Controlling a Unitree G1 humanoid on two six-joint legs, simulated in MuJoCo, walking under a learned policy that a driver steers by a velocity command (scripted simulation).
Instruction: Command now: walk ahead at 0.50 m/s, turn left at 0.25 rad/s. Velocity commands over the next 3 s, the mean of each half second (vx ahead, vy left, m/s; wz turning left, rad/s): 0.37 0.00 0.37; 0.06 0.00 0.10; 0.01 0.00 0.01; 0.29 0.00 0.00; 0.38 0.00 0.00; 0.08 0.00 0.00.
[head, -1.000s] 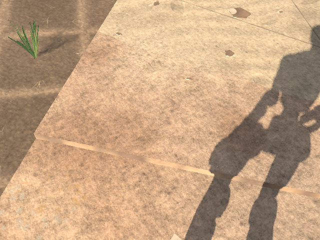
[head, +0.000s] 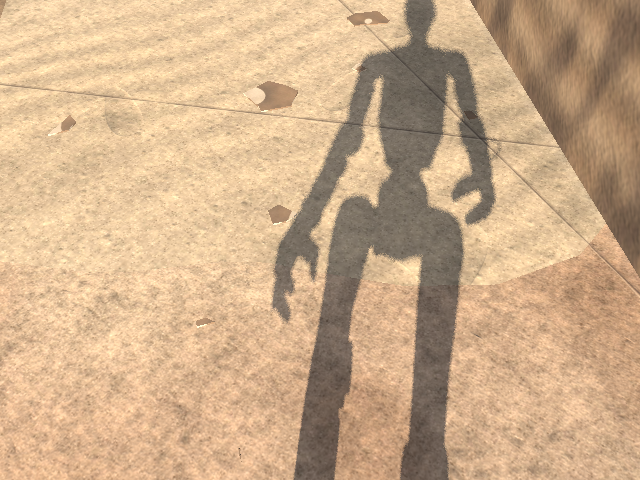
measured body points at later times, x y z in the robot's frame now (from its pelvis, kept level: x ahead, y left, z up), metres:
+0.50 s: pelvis +0.24 +0.01 +0.02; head +0.28 +0.02 +0.47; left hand +0.37 +0.28 -0.08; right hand +0.32 -0.25 -0.12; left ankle +0.11 +0.09 -0.67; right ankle +0.38 -0.05 -0.69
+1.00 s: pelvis +0.28 +0.03 +0.06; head +0.28 +0.04 +0.51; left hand +0.26 +0.28 -0.09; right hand +0.43 -0.16 -0.08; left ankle +0.25 +0.13 -0.68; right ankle +0.38 -0.05 -0.69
